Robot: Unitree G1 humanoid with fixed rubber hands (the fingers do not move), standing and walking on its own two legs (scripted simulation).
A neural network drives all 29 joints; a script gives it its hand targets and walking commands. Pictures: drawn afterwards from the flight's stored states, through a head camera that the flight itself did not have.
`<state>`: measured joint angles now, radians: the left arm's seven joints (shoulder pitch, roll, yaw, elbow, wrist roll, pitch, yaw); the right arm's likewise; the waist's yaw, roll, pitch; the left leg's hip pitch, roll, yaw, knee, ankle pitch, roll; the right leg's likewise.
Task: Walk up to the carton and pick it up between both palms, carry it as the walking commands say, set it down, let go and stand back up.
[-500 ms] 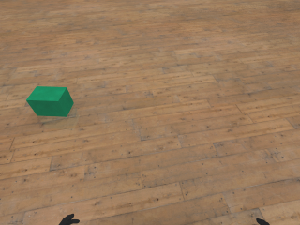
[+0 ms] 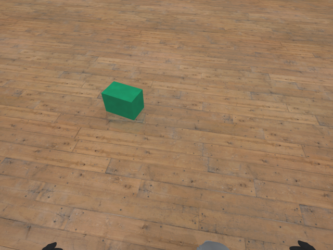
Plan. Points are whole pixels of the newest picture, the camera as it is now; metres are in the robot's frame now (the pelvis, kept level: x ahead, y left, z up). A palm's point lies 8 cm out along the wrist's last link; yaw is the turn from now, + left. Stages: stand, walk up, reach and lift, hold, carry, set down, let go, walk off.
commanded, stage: walk up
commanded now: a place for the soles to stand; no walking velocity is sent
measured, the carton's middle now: (123, 100) +1.38 +0.38 -0.65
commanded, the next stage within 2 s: none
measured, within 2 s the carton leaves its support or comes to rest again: neither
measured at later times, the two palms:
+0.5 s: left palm out of the picture +0.09 +0.43 -0.10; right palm (241, 167) +0.36 -0.20 -0.06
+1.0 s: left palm (17, 172) +0.36 +0.48 -0.08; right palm (216, 150) +0.46 -0.15 -0.10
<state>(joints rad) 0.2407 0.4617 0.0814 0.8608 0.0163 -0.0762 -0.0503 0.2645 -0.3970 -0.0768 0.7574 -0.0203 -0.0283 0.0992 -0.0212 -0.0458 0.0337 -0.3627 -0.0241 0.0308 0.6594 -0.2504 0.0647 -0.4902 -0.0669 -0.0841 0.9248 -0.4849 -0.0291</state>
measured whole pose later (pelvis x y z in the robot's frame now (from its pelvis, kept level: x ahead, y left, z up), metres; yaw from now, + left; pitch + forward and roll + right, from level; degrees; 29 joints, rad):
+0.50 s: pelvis +0.15 +0.09 +0.00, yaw +14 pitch -1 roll +0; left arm 0.36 0.48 0.09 0.83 0.03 -0.08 -0.05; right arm 0.21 -0.45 -0.11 0.81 -0.03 -0.07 0.10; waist 0.06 -0.05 0.00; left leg -0.42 0.04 0.05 0.69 -0.23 0.01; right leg -0.25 -0.22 -0.16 0.82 -0.43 -0.03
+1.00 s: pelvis +0.33 +0.14 -0.01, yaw +19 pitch -2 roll -3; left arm 0.19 0.41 0.07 0.76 0.01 -0.09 -0.06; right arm 0.38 -0.42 -0.05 0.85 0.00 -0.10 0.04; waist -0.03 0.04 0.04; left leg -0.48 0.05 0.02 0.99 -0.48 0.03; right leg -0.37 -0.08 -0.17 0.66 -0.25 -0.02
